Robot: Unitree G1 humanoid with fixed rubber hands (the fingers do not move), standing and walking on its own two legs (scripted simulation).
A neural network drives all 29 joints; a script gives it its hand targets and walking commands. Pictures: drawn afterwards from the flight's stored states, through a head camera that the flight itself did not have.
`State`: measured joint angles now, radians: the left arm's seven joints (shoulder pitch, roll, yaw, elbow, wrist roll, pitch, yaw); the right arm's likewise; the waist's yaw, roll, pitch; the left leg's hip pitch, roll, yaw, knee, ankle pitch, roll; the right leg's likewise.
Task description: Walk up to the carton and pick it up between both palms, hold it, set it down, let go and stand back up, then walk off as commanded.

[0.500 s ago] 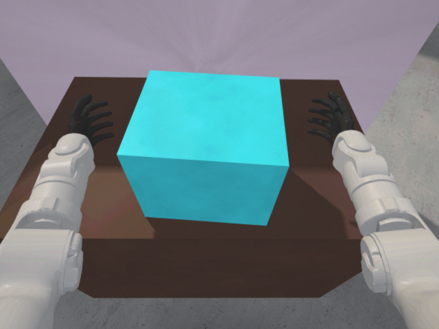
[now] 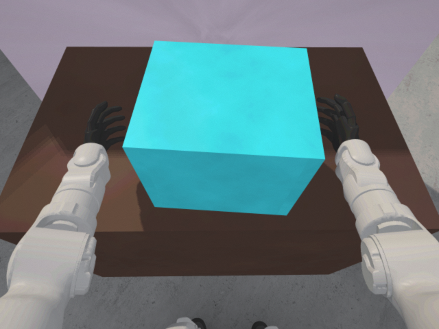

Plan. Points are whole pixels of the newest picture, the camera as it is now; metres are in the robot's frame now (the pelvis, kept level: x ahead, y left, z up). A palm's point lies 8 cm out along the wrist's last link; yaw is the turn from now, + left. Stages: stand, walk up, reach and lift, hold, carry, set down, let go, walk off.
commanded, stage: reach and lift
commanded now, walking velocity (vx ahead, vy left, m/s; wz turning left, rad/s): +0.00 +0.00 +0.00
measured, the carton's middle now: (224, 133) +0.47 +0.02 +0.03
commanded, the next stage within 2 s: none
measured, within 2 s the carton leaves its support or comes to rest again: neither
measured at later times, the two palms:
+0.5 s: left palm (108, 145) +0.42 +0.23 +0.05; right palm (344, 138) +0.44 -0.20 +0.06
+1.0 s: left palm (119, 146) +0.42 +0.21 +0.05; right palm (337, 138) +0.44 -0.19 +0.06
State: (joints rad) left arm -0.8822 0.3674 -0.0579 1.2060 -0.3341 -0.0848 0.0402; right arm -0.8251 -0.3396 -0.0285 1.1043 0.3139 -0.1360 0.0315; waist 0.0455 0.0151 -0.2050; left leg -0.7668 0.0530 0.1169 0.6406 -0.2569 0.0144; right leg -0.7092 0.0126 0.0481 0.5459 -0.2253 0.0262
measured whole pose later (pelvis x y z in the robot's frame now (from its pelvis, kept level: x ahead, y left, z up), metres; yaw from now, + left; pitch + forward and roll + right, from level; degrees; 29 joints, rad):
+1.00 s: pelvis -0.01 +0.00 +0.00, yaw +0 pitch +22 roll -2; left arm -0.88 0.24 -0.06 1.21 -0.33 -0.14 0.08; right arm -0.83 -0.31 -0.03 1.10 0.31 -0.14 0.03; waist 0.06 0.03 -0.22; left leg -0.77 0.05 0.12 0.64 -0.25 0.03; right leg -0.71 0.01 0.05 0.55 -0.22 0.04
